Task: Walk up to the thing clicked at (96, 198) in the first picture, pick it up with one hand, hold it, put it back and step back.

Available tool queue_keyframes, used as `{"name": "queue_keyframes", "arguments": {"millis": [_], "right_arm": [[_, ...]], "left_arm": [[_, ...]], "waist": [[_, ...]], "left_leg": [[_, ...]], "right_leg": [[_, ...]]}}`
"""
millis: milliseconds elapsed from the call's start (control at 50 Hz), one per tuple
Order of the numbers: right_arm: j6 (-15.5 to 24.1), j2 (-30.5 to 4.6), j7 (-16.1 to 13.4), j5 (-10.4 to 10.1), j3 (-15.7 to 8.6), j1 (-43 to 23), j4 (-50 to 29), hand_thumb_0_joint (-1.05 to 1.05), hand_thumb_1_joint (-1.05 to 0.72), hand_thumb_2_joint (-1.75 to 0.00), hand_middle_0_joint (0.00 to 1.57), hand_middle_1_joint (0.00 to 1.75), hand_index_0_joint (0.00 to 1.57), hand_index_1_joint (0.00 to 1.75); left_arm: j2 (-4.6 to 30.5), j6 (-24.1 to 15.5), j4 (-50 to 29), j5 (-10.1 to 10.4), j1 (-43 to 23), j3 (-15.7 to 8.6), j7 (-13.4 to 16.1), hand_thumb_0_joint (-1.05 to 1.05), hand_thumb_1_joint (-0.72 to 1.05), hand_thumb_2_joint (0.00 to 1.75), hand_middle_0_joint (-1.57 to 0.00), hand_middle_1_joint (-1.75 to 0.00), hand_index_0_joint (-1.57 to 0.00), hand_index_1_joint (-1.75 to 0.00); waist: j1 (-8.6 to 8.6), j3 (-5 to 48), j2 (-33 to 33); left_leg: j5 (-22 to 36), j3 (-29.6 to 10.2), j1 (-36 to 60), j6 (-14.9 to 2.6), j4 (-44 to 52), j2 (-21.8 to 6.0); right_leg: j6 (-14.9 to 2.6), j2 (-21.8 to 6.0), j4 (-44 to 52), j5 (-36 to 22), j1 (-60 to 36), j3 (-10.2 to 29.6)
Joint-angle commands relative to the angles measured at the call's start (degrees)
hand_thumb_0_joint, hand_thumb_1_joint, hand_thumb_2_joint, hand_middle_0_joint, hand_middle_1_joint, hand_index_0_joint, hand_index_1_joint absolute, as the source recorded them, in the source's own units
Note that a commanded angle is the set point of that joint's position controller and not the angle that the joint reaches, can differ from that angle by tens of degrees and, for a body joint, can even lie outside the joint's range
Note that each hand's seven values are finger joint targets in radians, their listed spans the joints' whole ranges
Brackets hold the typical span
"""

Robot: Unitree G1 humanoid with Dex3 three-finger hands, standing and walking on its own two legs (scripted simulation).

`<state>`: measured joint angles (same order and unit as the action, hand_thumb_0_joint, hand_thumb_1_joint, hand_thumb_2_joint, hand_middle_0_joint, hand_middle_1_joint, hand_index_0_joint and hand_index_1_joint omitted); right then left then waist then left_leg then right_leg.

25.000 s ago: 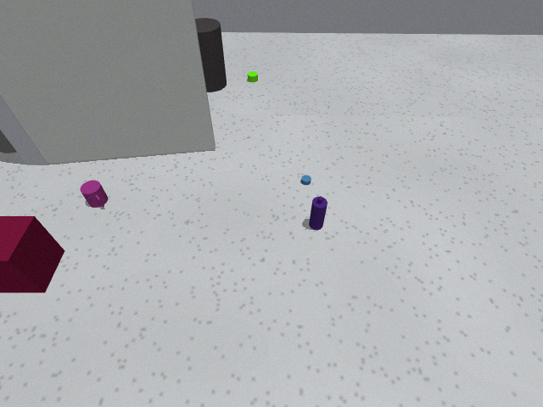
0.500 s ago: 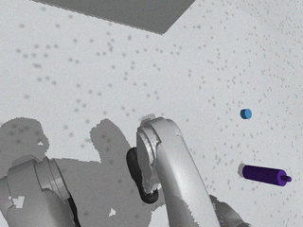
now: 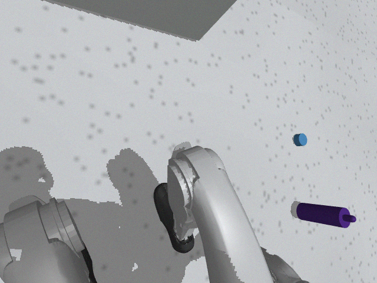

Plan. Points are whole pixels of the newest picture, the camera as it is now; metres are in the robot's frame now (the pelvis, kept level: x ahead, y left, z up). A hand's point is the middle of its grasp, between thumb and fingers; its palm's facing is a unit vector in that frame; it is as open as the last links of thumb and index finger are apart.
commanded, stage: open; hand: left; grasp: from above
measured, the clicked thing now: out of the picture +0.47 +0.30 -0.26
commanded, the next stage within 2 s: withdraw in 0.50 s
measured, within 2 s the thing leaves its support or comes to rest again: neither
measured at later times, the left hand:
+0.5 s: hand out of the picture +0.48 +0.31 -0.22, palm faces -0.46 -0.13 -0.88, open 13.7 cm
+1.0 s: hand out of the picture +0.50 +0.34 -0.13, palm faces -0.31 -0.09 -0.95, open 14.2 cm
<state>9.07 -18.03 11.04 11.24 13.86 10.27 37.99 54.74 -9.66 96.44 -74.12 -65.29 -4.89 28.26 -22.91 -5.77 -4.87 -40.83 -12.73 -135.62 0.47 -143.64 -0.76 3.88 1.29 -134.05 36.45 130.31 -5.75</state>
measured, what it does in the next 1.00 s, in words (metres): stands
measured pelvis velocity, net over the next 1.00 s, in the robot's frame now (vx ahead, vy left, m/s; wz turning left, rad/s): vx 0.00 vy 0.00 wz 0.05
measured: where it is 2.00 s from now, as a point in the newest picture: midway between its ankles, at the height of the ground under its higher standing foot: (135, 255)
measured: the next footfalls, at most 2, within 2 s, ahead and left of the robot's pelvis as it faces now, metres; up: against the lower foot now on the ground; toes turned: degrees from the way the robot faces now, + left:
none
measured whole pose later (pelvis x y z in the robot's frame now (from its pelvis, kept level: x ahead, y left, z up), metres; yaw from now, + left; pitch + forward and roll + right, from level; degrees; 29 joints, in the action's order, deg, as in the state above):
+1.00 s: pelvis +0.00 +0.00 +0.02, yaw +3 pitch +35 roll -10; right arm 3.3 -16.2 11.1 7.1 7.6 11.5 37.6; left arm 47.4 -4.1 74.2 -69.0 -58.3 -5.0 19.2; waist -17.7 1.8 -0.6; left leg -41.1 -9.8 -133.5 0.5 -138.4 -0.6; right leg 3.5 0.0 -131.0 37.9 129.1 -3.8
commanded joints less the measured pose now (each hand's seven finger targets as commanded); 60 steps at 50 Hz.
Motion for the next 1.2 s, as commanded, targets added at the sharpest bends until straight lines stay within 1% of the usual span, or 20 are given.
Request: {"name": "queue_keyframes", "arguments": {"millis": [0, 120, 140, 320, 420, 480, 500, 560, 580, 660, 700, 720, 760, 800, 820, 900, 960, 1080, 1140, 1180], "right_arm": [[-0.1, -17.9, -0.7, -0.1, -5.6, 12.0, 0.2, 0.0, -0.89, -0.9, 0.2, 0.3, 0.2, 0.3], [-0.5, -17.7, -0.5, -0.3, -5.6, 12.1, 0.0, 0.0, -0.88, -0.89, 0.2, 0.3, 0.2, 0.3], [-0.7, -18.0, -0.7, -0.2, -5.6, 11.7, 0.1, 0.0, -0.89, -0.9, 0.2, 0.3, 0.2, 0.3], [-1.0, -18.2, -1.0, -0.2, -5.6, 12.0, -0.7, 0.0, -0.88, -0.9, 0.2, 0.3, 0.2, 0.3], [-1.2, -17.7, -1.2, -0.1, -5.3, 11.3, -1.1, 0.0, -0.88, -0.9, 0.2, 0.3, 0.2, 0.3], [-1.1, -18.2, -1.2, -0.1, -5.4, 12.0, -0.8, 0.0, -0.88, -0.9, 0.2, 0.3, 0.2, 0.3], [-1.1, -18.0, -1.3, -0.2, -5.6, 11.5, -0.9, 0.0, -0.88, -0.89, 0.2, 0.3, 0.2, 0.3], [-1.2, -18.1, -1.4, -0.1, -5.4, 11.5, -0.8, 0.0, -0.88, -0.9, 0.2, 0.3, 0.2, 0.3], [-1.0, -18.1, -1.3, -0.1, -5.5, 12.1, -0.7, 0.0, -0.88, -0.89, 0.2, 0.3, 0.2, 0.3], [-0.9, -18.6, -1.4, -0.2, -5.8, 11.8, -1.5, 0.0, -0.9, -0.9, 0.2, 0.3, 0.2, 0.3], [-1.0, -18.0, -1.3, -0.4, -6.1, 11.6, -1.6, 0.0, -0.91, -0.9, 0.2, 0.3, 0.2, 0.3], [-1.0, -17.8, -1.1, -0.5, -6.5, 11.8, -1.9, 0.0, -0.91, -0.9, 0.2, 0.3, 0.2, 0.3], [-1.4, -17.3, -0.8, -0.7, -7.4, 12.1, -2.2, 0.0, -0.91, -0.9, 0.2, 0.3, 0.2, 0.3], [-2.0, -16.7, -0.6, -1.6, -8.4, 11.8, -2.4, 0.0, -0.91, -0.9, 0.2, 0.3, 0.2, 0.3], [-2.4, -16.7, -0.4, -2.0, -9.2, 12.0, -2.2, 0.0, -0.91, -0.9, 0.2, 0.3, 0.2, 0.3], [-4.8, -15.7, -0.6, -4.2, -12.3, 12.8, -1.6, 0.0, -0.91, -0.9, 0.2, 0.3, 0.2, 0.3], [-7.4, -14.3, -1.3, -5.0, -13.3, 13.6, -0.1, 0.0, -0.91, -0.91, 0.2, 0.3, 0.2, 0.3], [-11.3, -13.9, -4.1, -6.4, -13.7, 14.1, -1.4, 0.0, -0.91, -0.9, 0.2, 0.3, 0.2, 0.3], [-12.1, -13.6, -5.4, -6.7, -13.3, 13.6, -2.5, 0.0, -0.91, -0.9, 0.2, 0.3, 0.2, 0.3], [-12.6, -13.3, -6.2, -6.6, -12.8, 13.1, -3.1, 0.0, -0.9, -0.9, 0.2, 0.3, 0.2, 0.3]], "left_arm": [[12.5, 0.3, -10.8, 0.9, -18.8, -0.3, 2.1, 0.0, -0.47, 1.09, -0.07, -1.14, -0.09, -1.13], [11.3, 0.3, -10.4, 1.4, -18.3, 0.3, 1.1, 0.0, -0.46, 1.06, -0.06, -1.13, -0.09, -1.11], [12.3, 0.1, -12.0, 1.5, -18.7, -0.2, 1.3, 0.0, -0.46, 1.04, -0.06, -1.13, -0.08, -1.11], [11.8, -0.8, -9.9, 1.2, -18.1, 0.0, 1.1, 0.0, -0.46, 1.04, -0.06, -1.11, -0.08, -1.09], [12.7, -1.0, -10.1, 1.3, -17.7, -0.3, 1.4, 0.0, -0.45, 1.05, -0.06, -1.12, -0.08, -1.1], [11.8, -1.1, -10.0, 0.7, -18.7, 0.4, 1.1, 0.0, -0.45, 1.03, -0.05, -1.11, -0.08, -1.09], [13.1, -1.2, -11.6, 0.9, -19.5, -0.2, 1.4, 0.0, -0.45, 1.03, -0.05, -1.1, -0.07, -1.08], [12.4, -0.9, -10.9, 0.9, -18.6, 0.0, 1.6, 0.0, -0.46, 1.02, -0.05, -1.1, -0.07, -1.08], [11.9, -0.7, -9.7, 0.7, -18.4, 0.2, 1.5, 0.0, -0.46, 1.05, -0.06, -1.1, -0.07, -1.08], [13.7, -0.8, -11.6, 1.2, -18.5, -1.1, 1.6, 0.0, -0.55, 1.0, -0.06, -1.05, -0.08, -1.03], [15.0, -0.3, -15.8, 0.9, -18.5, -1.9, 1.8, 0.0, -0.56, 1.01, -0.06, -1.05, -0.08, -1.04], [14.6, 0.1, -16.4, 1.1, -17.4, -2.3, 1.6, 0.0, -0.56, 1.01, -0.06, -1.05, -0.07, -1.04], [14.5, 1.0, -21.5, 1.4, -17.5, -3.1, 1.0, 0.0, -0.56, 1.01, -0.06, -1.05, -0.07, -1.04], [14.7, 2.2, -26.0, 2.2, -16.0, -3.8, -0.2, 0.0, -0.57, 1.02, -0.06, -1.05, -0.07, -1.04], [14.0, 2.9, -27.8, 3.1, -15.0, -4.3, -0.8, 0.0, -0.57, 1.02, -0.06, -1.05, -0.07, -1.04], [11.4, 5.6, -36.3, 5.0, -15.2, -3.3, -5.6, 0.0, -0.57, 1.03, -0.06, -1.04, -0.06, -1.04], [3.8, 7.6, -33.4, 7.0, -15.5, 1.1, -10.5, 0.0, -0.57, 1.04, -0.07, -1.05, -0.06, -1.05], [-2.1, 7.1, -28.2, 9.0, -11.4, 5.8, -22.0, 0.0, -0.54, 1.03, -0.08, -1.04, -0.08, -1.05], [0.4, 4.9, -29.7, 9.7, -11.5, 5.4, -25.1, 0.0, -0.52, 1.02, -0.09, -1.03, -0.09, -1.04], [-0.4, 3.2, -29.6, 9.6, -11.4, 5.9, -26.0, 0.0, -0.51, 1.01, -0.1, -1.02, -0.1, -1.03]], "waist": [[-1.74, 39.8, 30.7], [-2.24, 38.9, 30.4], [-1.38, 39.8, 31.3], [-2.45, 38.1, 29.4], [-1.44, 38.8, 28.7], [-2.52, 37.3, 29.4], [-1.65, 39.4, 29.5], [-1.66, 39.1, 29.1], [-2.59, 37.7, 28.9], [-1.04, 38.3, 29.9], [0.51, 42.9, 33.6], [0.72, 42.5, 33.8], [1.46, 46.6, 35.5], [3.57, 51.2, 36.6], [4.41, 50.7, 37.1], [6.13, 56.6, 36.9], [4.25, 50.4, 31.8], [3.85, 41.8, 18.3], [5.05, 42.1, 14.9], [4.93, 40.4, 15.1]], "left_leg": [[13.9, 6.4, 30.9, -0.87, 15.5, -0.7], [14.6, 6.1, 31.5, -0.74, 15.6, -0.8], [14.7, 6.4, 31.4, -0.79, 15.8, -0.7], [14.2, 6.2, 30.0, -0.82, 15.3, -0.6], [13.0, 6.7, 28.9, -1.13, 15.9, -0.5], [12.5, 6.3, 30.0, -0.89, 15.8, -0.6], [12.4, 6.2, 30.7, -0.92, 15.8, -0.7], [13.9, 6.4, 30.4, -0.95, 15.4, -0.6], [14.0, 6.4, 30.0, -0.95, 15.2, -0.6], [12.9, 6.2, 30.5, -0.64, 16.1, -0.6], [14.0, 6.6, 33.6, -0.39, 16.9, -0.6], [14.3, 6.8, 32.9, -0.45, 16.7, -0.5], [15.9, 7.7, 34.2, -0.51, 16.8, -0.4], [17.6, 8.3, 35.7, -0.62, 17.2, -0.4], [17.8, 8.7, 35.8, -0.45, 18.0, 0.0], [18.3, 9.6, 40.3, -0.58, 21.4, 0.1], [14.9, 9.4, 37.3, -0.98, 24.2, 0.4], [11.1, 8.9, 31.3, -1.99, 26.5, 1.1], [11.7, 9.9, 29.4, -2.42, 26.4, 1.5], [12.0, 9.8, 30.2, -2.09, 26.7, 1.4]], "right_leg": [[-5.37, 1.8, 10.6, -14.5, -21.8, -7.6], [-5.5, 1.9, 10.7, -14.7, -21.1, -7.7], [-5.43, 1.9, 11.0, -15.0, -22.0, -7.6], [-5.49, 1.8, 11.2, -14.4, -21.6, -7.8], [-5.2, 1.9, 11.9, -13.9, -23.3, -7.5], [-5.45, 1.9, 11.4, -13.0, -20.7, -7.9], [-5.41, 1.9, 11.6, -13.1, -21.3, -7.8], [-5.38, 1.9, 11.4, -14.4, -21.8, -7.7], [-5.34, 1.8, 11.3, -14.5, -21.4, -7.7], [-5.68, 1.7, 11.5, -13.0, -20.3, -7.9], [-5.83, 1.7, 10.8, -13.9, -21.5, -7.4], [-5.8, 1.5, 10.8, -14.3, -21.3, -7.4], [-5.79, 1.4, 11.0, -15.7, -23.3, -6.7], [-5.91, 1.4, 11.3, -17.1, -24.3, -5.9], [-6.18, 1.0, 11.6, -17.0, -23.5, -5.5], [-6.35, 1.0, 14.1, -16.8, -24.6, -4.0], [-6.45, 1.0, 16.7, -13.9, -22.6, -3.6], [-6.7, 0.4, 22.2, -9.3, -24.3, -2.6], [-6.32, -0.1, 23.9, -9.5, -27.7, -1.6], [-6.58, -0.2, 24.0, -9.0, -26.8, -1.6]]}}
